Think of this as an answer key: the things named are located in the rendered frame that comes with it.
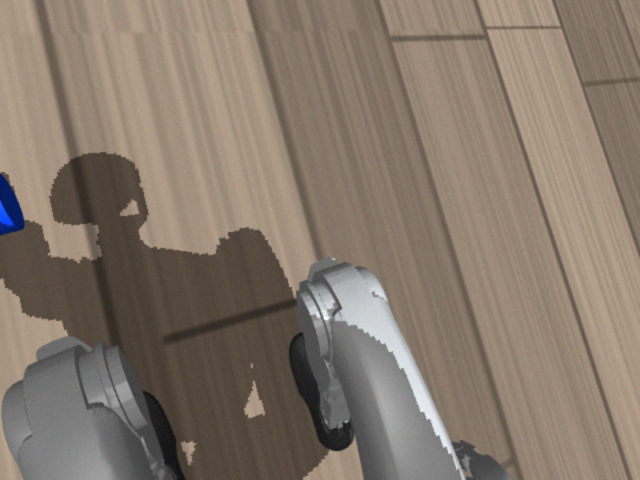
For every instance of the can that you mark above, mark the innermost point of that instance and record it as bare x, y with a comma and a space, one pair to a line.
11, 217

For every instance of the right robot hand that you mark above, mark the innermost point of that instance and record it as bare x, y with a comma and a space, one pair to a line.
482, 467

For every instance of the right robot foot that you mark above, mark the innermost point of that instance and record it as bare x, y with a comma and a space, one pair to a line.
335, 439

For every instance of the left robot foot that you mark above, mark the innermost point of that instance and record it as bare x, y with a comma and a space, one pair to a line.
165, 436

